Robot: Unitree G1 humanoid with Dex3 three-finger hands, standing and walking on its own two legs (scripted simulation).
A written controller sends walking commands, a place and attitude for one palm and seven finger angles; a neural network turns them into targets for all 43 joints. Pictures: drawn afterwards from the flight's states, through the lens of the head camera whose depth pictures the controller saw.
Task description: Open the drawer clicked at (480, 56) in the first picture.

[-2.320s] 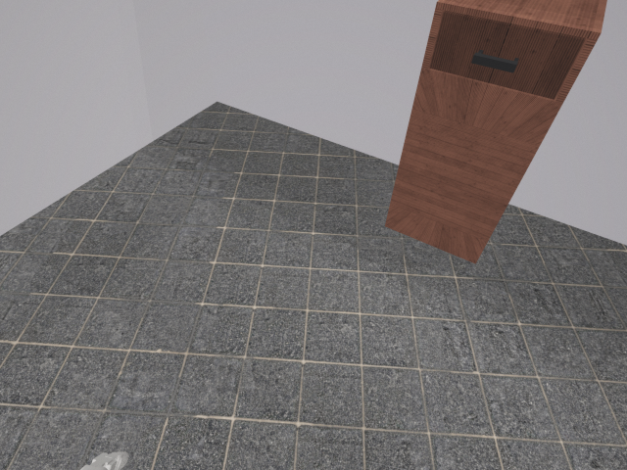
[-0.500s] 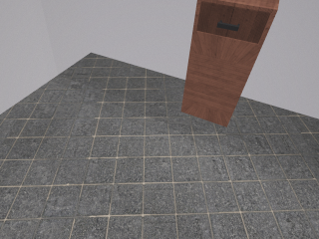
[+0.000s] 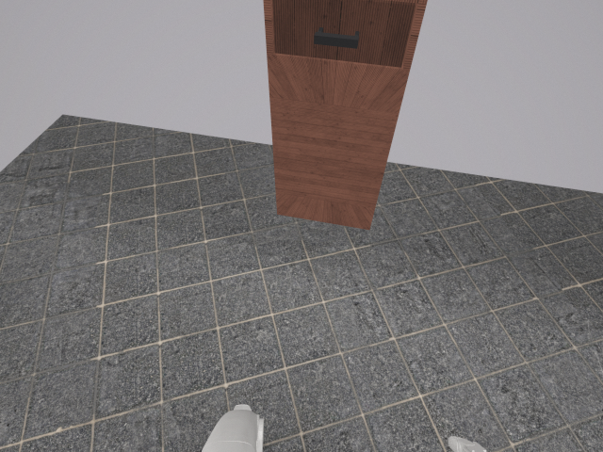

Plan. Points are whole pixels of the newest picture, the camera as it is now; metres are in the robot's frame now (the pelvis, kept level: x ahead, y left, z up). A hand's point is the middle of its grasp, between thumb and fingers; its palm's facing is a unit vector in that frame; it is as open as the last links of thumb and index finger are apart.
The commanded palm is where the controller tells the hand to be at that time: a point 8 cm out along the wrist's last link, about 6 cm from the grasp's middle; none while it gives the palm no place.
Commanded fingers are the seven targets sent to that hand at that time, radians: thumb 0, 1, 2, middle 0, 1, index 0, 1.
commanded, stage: walk to a spot facing it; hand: left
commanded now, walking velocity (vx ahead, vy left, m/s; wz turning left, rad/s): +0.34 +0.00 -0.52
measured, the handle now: (337, 36) +1.08 +0.02 +0.04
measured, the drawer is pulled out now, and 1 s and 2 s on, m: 0.00 0.00 0.00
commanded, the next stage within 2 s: none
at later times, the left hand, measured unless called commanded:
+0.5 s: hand (191, 321) +0.34 +0.24 -0.16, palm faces -0.28 -0.94 -0.21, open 7.4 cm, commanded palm none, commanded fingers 0.00 0.90 0.90 -0.20 -0.30 -0.20 -0.30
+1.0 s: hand (247, 293) +0.41 +0.15 -0.17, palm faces -0.53 -0.82 -0.23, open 7.4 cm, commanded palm none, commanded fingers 0.00 0.90 0.90 -0.20 -0.30 -0.20 -0.30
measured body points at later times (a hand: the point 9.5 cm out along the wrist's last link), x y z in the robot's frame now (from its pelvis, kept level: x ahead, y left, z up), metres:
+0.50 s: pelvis +0.17 +0.08 +0.00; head +0.20 +0.09 +0.45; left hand +0.35 +0.29 -0.15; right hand +0.09 -0.16 -0.14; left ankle +0.17 +0.15 -0.74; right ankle +0.17 -0.07 -0.66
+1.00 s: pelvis +0.23 +0.04 -0.01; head +0.27 +0.02 +0.44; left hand +0.44 +0.20 -0.15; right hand +0.19 -0.23 -0.15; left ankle +0.33 +0.16 -0.70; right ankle +0.20 -0.06 -0.74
